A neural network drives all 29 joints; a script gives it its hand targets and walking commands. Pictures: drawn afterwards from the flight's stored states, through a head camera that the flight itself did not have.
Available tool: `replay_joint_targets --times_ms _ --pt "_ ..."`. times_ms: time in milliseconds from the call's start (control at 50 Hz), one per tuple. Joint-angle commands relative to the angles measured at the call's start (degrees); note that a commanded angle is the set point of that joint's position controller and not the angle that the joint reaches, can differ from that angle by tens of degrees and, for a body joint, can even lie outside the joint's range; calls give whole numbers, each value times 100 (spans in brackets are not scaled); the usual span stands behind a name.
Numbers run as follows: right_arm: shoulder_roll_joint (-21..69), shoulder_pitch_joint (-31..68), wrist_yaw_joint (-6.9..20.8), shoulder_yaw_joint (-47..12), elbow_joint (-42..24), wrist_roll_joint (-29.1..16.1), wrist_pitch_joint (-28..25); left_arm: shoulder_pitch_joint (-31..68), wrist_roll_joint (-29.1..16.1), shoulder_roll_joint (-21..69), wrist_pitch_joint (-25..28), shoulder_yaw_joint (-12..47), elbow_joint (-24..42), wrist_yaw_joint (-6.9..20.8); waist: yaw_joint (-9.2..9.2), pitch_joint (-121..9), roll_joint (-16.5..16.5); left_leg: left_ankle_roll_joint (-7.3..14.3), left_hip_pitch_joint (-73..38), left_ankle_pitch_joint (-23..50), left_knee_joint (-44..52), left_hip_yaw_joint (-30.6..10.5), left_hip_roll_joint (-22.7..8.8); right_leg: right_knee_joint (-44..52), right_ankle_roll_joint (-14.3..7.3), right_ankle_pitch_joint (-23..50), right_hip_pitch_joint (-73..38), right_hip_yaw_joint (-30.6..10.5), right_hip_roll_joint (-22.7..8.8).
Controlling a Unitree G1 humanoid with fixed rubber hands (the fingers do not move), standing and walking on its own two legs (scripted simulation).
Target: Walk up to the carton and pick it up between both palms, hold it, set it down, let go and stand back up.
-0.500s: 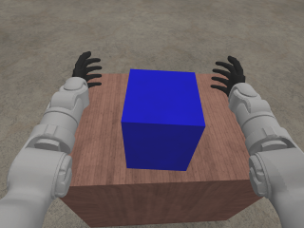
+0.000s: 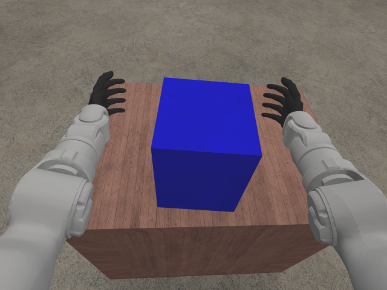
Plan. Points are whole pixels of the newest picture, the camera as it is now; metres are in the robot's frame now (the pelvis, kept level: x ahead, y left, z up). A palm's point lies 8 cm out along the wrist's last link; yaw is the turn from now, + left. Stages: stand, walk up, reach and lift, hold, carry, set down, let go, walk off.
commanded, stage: reach and lift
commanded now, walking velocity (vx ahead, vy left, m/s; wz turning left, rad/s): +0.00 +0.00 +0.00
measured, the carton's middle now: (200, 148) +0.47 -0.01 +0.01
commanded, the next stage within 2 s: none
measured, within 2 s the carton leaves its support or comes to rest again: neither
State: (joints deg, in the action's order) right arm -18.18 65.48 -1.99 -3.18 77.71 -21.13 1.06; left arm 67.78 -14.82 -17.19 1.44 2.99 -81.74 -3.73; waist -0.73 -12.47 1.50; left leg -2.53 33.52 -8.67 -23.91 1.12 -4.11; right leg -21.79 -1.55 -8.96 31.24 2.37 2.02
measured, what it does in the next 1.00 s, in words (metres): stands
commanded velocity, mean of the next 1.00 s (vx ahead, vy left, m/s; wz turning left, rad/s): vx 0.00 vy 0.00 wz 0.00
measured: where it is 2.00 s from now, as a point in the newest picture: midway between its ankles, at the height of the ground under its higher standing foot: outside the picture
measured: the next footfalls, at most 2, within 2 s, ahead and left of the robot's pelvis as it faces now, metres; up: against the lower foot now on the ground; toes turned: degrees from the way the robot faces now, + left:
none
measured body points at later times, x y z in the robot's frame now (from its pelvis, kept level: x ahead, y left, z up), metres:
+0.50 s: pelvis +0.00 +0.00 -0.01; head +0.10 +0.01 +0.43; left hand +0.48 +0.20 +0.06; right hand +0.49 -0.18 +0.07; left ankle +0.01 +0.14 -0.74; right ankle +0.00 -0.10 -0.74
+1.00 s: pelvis +0.01 +0.01 -0.01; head +0.12 +0.01 +0.43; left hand +0.50 +0.14 +0.06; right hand +0.49 -0.16 +0.05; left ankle +0.01 +0.14 -0.74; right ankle +0.00 -0.10 -0.74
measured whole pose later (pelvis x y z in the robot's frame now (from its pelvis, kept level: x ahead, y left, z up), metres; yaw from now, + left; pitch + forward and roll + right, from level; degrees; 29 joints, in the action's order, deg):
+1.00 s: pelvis +0.01 +0.01 -0.01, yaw -2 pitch +26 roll -1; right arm -9.7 59.5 -3.2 15.8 74.8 2.4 -13.4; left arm 65.2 4.4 -5.7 15.6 -17.5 -81.2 -6.3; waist -1.8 -13.4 -0.2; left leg -1.5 41.8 -9.2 -25.3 3.2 -3.7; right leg -23.5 -0.4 -8.9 40.4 0.3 1.4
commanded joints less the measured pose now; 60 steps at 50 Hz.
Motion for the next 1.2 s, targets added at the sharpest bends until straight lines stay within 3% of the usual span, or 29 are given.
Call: replay_joint_targets --times_ms 0,20,40,100,180,220,260,300,340,440,460,520,540,600,660,680,780,840,860,940,1000,1020,1080,1140,1180 --pt "-1049 2931 109 226 -1290 72 -602 3074 -98 -785 675 36 1200 -56 -19 -3813 -390 -196 -1890 2075 -471 172 270 -308 328 2366 -1285 107 18" --pt "-1098 3051 124 261 -1410 110 -655 3224 -178 -851 744 32 1278 -70 -35 -4048 -287 -187 -1914 1917 -487 188 269 -317 344 2287 -1118 132 19" --pt "-1124 3124 121 341 -1470 138 -723 3344 -200 -931 819 22 1355 -111 -57 -4218 -398 -190 -1791 1782 -535 222 268 -391 333 2152 -1059 147 7" --pt "-1166 3269 102 508 -1492 356 -806 3445 -365 -847 928 62 1279 -202 35 -4785 -296 -224 -1787 1668 -658 186 245 -518 316 2047 -731 176 3" --pt "-1147 3147 42 539 -1536 442 -973 3314 -358 -881 1078 92 1261 -174 52 -5403 -351 -251 -1597 2150 -909 228 267 -780 365 2825 -968 134 -33" --pt "-1094 2935 23 383 -1043 374 -1039 2907 -260 -826 1099 46 682 -79 2 -4894 -279 -249 -1289 2116 -896 249 276 -804 423 2943 -1172 102 -55" --pt "-1018 2754 18 213 -817 344 -1149 2582 -179 -729 1179 8 252 13 -79 -4585 -9 -205 -1069 2122 -841 234 263 -903 457 3135 -1337 87 -78" --pt "-945 2608 37 131 -638 304 -1254 2466 -67 -724 1317 -94 107 58 -131 -4177 176 -184 -661 1874 -720 236 279 -920 497 2983 -1515 62 -91" --pt "-864 2577 62 105 -561 281 -1346 2407 10 -651 1434 -111 -91 74 -201 -3933 79 -156 -494 1732 -640 246 287 -892 471 2857 -1495 -32 -118" --pt "-795 2649 119 97 -939 215 -1470 2655 -111 -513 1657 -60 313 -31 -156 -4157 140 -152 -630 1744 -688 231 279 -870 426 2602 -1129 36 -80" --pt "-752 2690 125 132 -939 235 -1482 2721 -97 -459 1690 -20 341 -60 -148 -4337 -69 -179 -721 1845 -706 209 269 -874 397 2640 -1007 27 -90" --pt "-776 2714 144 189 -901 270 -1527 2863 -94 -363 1752 1 595 -112 -54 -4741 -122 -251 -1183 2297 -906 214 236 -886 356 2752 -693 83 -52" --pt "-680 2672 169 157 -878 285 -1522 2829 -30 -306 1764 -28 676 -122 -118 -4763 -166 -245 -1253 2229 -929 214 214 -850 344 2644 -574 99 -54" --pt "-622 2757 154 228 -1018 357 -1546 2875 61 -299 1804 -171 778 -128 -169 -4978 -187 -196 -880 2169 -926 277 260 -953 366 2815 -841 -1 -118" --pt "-535 2718 68 387 -882 643 -1586 2826 179 -172 1817 -325 711 -118 -27 -4952 -79 -189 -809 2163 -882 265 279 -973 421 3049 -1126 51 -96" --pt "-503 2689 30 503 -940 712 -1616 2807 286 -160 1831 -405 725 -132 -69 -4966 -139 -214 -842 2146 -889 306 277 -964 403 2996 -1110 57 -105" --pt "-167 2631 -48 973 -1066 1298 -1736 2700 816 245 1814 -806 849 -168 0 -5028 -267 -294 -1374 2690 -920 319 258 -791 359 3124 -969 135 -43" --pt "313 2580 8 1068 -1267 1590 -1776 2524 1231 575 1776 -1221 889 -113 -173 -4756 -154 -265 -1349 2818 -811 367 287 -724 387 3351 -1257 90 -69" --pt "481 2626 37 1211 -1333 1795 -1781 2511 1401 751 1757 -1372 868 -94 -150 -4669 -56 -224 -1209 2674 -725 345 282 -729 358 3354 -1480 72 -81" --pt "1098 2435 109 1917 -1629 2734 -1854 2319 2326 1123 1690 -2181 1125 -71 -237 -4175 74 -137 -1197 2585 -404 523 313 -575 453 3544 -1953 53 -122" --pt "2731 2295 385 2372 -1756 3765 -1839 2118 3188 2480 1617 -2700 1231 181 -318 -3561 135 -36 -1082 2388 6 621 338 -399 449 3619 -2475 70 -171" --pt "3317 2187 543 2567 -1648 4261 -1844 2039 3495 3019 1580 -2736 1173 304 -252 -3399 124 23 -1260 2292 99 602 328 -330 444 3497 -2443 167 -148" --pt "4052 1691 866 2845 -1509 4966 -1911 1487 3801 3934 1468 -2680 997 454 -201 -3090 1 -4 -2252 2671 34 591 231 -105 371 3266 -1950 330 -57" --pt "4172 1524 941 3093 -1650 5339 -1788 1451 3989 3916 1275 -2916 1152 476 -144 -2750 248 97 -2246 2204 228 678 246 13 397 2927 -2115 346 -46" --pt "4306 1414 924 3066 -1871 5479 -1826 1401 4024 3966 1251 -2872 1402 486 -182 -2955 197 157 -2049 2167 268 766 271 -92 471 3095 -2388 345 -86"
